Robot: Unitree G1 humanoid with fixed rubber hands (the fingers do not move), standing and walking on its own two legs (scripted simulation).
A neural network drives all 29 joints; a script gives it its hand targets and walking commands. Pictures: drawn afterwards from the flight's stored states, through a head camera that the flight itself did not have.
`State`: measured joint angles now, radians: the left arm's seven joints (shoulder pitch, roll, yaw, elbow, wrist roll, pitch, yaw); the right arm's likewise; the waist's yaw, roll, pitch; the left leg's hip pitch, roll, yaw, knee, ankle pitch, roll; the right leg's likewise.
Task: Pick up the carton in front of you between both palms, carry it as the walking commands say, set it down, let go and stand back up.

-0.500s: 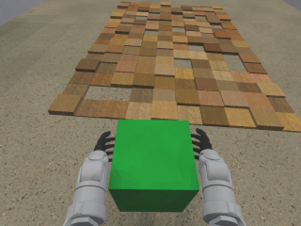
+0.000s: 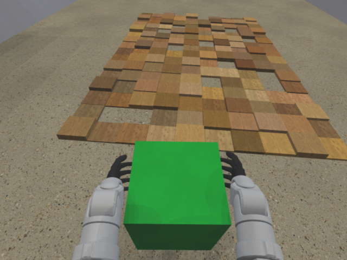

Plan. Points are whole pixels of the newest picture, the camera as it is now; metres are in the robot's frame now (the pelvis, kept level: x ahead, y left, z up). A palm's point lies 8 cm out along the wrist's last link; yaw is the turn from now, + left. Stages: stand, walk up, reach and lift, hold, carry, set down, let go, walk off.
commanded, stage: hold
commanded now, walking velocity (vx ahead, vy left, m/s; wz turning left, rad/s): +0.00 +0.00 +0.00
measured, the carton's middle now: (175, 198) +0.29 +0.00 -0.04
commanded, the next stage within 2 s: carry in 1.24 s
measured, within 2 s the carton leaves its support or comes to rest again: neither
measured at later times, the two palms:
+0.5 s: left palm (113, 182) +0.28 +0.15 +0.05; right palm (239, 181) +0.28 -0.15 +0.05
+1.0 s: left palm (113, 182) +0.28 +0.15 +0.04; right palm (239, 181) +0.28 -0.15 +0.05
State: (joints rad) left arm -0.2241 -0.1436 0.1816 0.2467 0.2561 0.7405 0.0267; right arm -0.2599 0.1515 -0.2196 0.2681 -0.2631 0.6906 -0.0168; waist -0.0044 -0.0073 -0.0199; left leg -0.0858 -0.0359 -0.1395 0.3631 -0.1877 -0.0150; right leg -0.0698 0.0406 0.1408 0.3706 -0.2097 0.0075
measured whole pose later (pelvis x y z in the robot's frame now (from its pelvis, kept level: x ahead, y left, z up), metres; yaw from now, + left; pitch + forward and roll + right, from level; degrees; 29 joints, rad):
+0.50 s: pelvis -0.01 +0.00 +0.00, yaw +0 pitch -7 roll +0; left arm -0.30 -0.16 0.23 0.29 0.30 0.78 0.01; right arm -0.33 0.17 -0.28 0.30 -0.31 0.72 0.00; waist 0.00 -0.01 0.00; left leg -0.08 -0.04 -0.13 0.38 -0.18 -0.01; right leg -0.07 0.04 0.14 0.39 -0.20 0.01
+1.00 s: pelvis +0.00 +0.00 +0.00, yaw +0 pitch -7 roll +0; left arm -0.25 -0.15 0.19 0.25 0.28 0.79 0.02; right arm -0.28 0.16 -0.23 0.27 -0.29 0.74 -0.01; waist 0.00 -0.01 -0.01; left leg -0.05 -0.03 -0.13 0.35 -0.18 -0.01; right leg -0.04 0.04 0.14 0.36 -0.20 0.01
